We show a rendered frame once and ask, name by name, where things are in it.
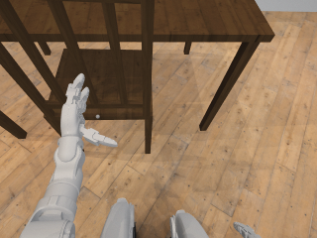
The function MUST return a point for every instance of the table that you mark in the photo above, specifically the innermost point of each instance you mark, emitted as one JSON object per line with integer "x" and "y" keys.
{"x": 175, "y": 21}

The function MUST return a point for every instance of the right robot hand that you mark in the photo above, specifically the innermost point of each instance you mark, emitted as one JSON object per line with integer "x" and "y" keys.
{"x": 245, "y": 230}

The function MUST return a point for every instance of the left robot upper arm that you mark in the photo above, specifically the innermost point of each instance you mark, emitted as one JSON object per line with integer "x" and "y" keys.
{"x": 62, "y": 228}

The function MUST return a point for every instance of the left robot thigh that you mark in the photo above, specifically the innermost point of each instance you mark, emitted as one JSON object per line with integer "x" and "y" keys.
{"x": 120, "y": 220}

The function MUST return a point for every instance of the chair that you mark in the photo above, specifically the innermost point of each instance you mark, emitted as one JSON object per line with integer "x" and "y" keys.
{"x": 119, "y": 81}

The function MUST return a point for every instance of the robot left forearm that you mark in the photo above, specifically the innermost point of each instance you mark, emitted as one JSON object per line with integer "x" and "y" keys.
{"x": 59, "y": 201}

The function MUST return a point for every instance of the left robot hand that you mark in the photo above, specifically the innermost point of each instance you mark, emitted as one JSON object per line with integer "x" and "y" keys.
{"x": 71, "y": 115}

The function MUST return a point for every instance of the right robot shin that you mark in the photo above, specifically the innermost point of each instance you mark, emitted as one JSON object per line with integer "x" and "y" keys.
{"x": 179, "y": 211}

